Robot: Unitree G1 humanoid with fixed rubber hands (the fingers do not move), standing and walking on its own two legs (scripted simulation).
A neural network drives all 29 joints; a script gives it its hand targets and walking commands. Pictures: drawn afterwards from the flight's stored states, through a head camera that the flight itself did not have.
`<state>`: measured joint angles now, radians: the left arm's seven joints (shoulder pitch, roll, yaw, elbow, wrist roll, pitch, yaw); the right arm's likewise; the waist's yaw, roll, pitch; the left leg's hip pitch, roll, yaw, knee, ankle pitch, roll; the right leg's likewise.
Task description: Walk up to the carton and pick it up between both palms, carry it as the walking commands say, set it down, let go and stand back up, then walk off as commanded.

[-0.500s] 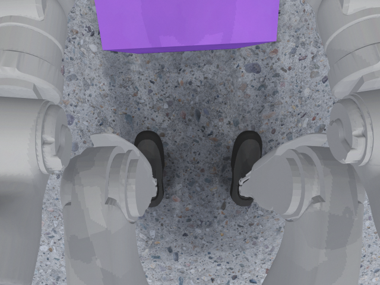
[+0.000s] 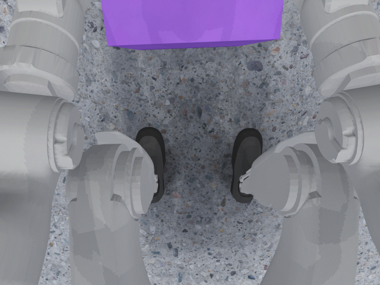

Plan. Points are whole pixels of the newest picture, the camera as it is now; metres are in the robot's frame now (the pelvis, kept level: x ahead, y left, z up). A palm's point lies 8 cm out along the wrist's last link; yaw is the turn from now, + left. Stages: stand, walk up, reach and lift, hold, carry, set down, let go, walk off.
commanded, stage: reach and lift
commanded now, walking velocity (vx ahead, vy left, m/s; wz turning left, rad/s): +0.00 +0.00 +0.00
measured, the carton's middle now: out of the picture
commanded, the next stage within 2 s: none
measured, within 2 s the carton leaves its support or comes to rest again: leaves its support in 0.86 s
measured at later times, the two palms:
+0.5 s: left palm out of the picture +0.56 +0.19 -0.18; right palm out of the picture +0.58 -0.13 -0.18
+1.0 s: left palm out of the picture +0.56 +0.19 -0.15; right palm out of the picture +0.57 -0.12 -0.15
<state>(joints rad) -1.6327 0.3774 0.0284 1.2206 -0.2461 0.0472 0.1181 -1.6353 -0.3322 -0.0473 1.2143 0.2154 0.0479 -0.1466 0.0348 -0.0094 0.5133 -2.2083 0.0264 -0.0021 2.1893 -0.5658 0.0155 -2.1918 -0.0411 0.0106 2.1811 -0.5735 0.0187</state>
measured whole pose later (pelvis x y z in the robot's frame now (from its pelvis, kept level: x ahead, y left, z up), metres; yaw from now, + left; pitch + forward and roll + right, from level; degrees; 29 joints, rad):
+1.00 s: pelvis +0.01 -0.01 +0.00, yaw +1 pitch +39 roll -2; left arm -1.43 0.29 0.19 0.95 -0.07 0.26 0.13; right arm -1.42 -0.22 -0.24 0.93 0.07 0.25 -0.16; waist 0.03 -0.02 0.29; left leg -2.28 -0.01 -0.04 2.20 -0.58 -0.02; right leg -2.25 0.03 0.02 2.19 -0.61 0.05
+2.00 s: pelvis +0.01 -0.01 +0.09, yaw +2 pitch +46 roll -1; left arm -1.26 0.12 0.43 0.73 0.17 0.40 0.05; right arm -1.22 -0.04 -0.47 0.65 -0.18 0.40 -0.08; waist 0.01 -0.02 -0.01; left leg -2.16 -0.02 -0.05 1.84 -0.49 -0.03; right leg -2.14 0.03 0.03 1.85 -0.52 0.04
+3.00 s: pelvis +0.02 -0.01 +0.19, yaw +2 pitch +41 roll -1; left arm -0.99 0.00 0.46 0.65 0.24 0.43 0.03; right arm -0.96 0.05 -0.49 0.61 -0.25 0.41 -0.04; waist 0.00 -0.01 -0.18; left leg -1.78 -0.02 -0.04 1.51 -0.44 -0.02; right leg -1.76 0.02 0.04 1.51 -0.47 0.04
